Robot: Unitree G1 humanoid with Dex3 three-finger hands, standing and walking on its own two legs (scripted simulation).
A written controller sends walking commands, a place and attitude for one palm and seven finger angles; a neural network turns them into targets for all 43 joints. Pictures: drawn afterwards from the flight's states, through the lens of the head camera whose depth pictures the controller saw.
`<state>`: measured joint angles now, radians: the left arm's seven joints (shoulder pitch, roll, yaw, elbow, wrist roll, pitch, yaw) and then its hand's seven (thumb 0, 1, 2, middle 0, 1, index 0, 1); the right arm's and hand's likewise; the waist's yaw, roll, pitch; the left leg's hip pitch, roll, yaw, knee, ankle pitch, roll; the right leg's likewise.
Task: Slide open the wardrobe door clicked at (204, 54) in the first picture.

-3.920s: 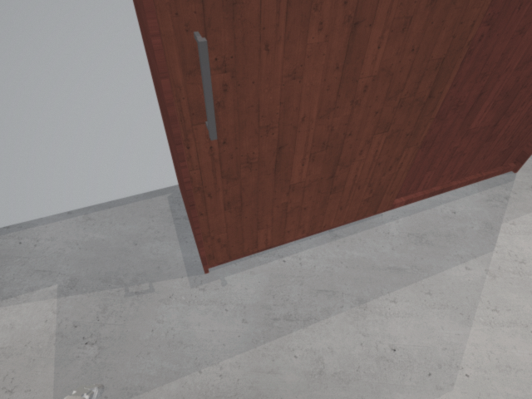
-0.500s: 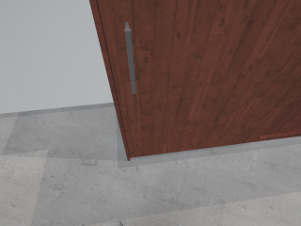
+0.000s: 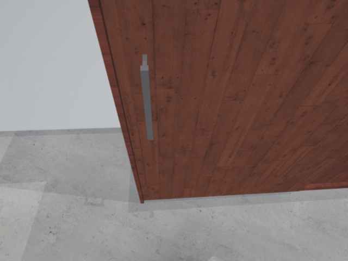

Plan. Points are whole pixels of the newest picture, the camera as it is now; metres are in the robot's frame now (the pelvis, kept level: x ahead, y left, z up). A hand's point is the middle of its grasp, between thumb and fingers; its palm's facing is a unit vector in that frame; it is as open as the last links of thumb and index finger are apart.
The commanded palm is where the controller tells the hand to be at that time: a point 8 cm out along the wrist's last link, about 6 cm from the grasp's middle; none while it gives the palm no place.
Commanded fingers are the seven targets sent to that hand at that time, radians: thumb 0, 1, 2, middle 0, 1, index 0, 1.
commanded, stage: come to a stop and stand still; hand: left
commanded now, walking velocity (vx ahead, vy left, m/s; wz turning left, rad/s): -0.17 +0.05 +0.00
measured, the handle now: (148, 103) +0.46 +0.11 +0.08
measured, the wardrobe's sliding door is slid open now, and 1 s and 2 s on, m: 0.00 0.00 0.00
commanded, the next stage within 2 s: look again from close up in 1.34 s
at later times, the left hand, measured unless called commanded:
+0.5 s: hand out of the picture -0.01 +0.15 -0.16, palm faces +0.11 -0.96 -0.27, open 7.4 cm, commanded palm none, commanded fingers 0.00 0.90 0.90 -0.20 -0.30 -0.20 -0.30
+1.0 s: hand out of the picture +0.01 +0.15 -0.18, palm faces -0.01 -0.97 -0.22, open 7.3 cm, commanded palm none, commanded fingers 0.00 0.90 0.90 -0.20 -0.30 -0.20 -0.30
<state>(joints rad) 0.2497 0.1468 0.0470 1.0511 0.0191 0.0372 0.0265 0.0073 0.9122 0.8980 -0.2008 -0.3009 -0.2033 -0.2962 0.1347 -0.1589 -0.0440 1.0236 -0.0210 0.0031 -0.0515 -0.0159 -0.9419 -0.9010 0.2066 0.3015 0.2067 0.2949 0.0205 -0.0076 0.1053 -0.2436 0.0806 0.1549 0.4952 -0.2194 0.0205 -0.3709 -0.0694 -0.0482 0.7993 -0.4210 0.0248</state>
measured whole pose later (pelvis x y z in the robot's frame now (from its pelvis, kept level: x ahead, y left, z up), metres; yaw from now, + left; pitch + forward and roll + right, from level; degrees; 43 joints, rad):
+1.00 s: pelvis -0.03 -0.03 -0.01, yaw -1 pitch +2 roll +0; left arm 0.21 0.16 0.04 1.07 0.01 0.00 0.03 0.01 0.92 0.90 -0.20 -0.30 -0.20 -0.30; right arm 0.35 -0.14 -0.02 1.11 -0.02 0.01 -0.04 0.01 -0.90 -0.90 0.21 0.30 0.21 0.29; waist -0.03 0.02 0.06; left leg -0.22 0.06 0.05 0.55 -0.36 -0.02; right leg -0.28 0.00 -0.06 0.52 -0.27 -0.02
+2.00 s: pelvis -0.06 -0.03 +0.00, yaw +1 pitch -2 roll +1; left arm 0.29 0.14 0.01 1.11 0.01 -0.01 0.03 0.01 0.91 0.90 -0.20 -0.30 -0.20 -0.30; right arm 0.33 -0.13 0.02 1.13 -0.02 -0.02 -0.03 0.01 -0.90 -0.90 0.20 0.30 0.20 0.29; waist 0.01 0.01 0.03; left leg -0.16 0.03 0.02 0.44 -0.26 -0.03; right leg -0.22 -0.01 -0.08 0.48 -0.23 -0.04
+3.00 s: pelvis -0.09 -0.02 -0.07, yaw +2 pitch +9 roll -2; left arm 0.36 0.24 0.16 -0.10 -0.26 -0.38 -0.24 0.01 0.29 0.63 -0.24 -0.70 -0.24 -0.69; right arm 0.20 -0.18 0.06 0.55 0.02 -0.20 -0.06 0.01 -0.90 -0.90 0.21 0.30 0.21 0.30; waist 0.03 0.04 -0.08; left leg -0.73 0.03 -0.04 1.07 -0.51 -0.01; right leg -0.74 -0.04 -0.12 1.01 -0.43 -0.02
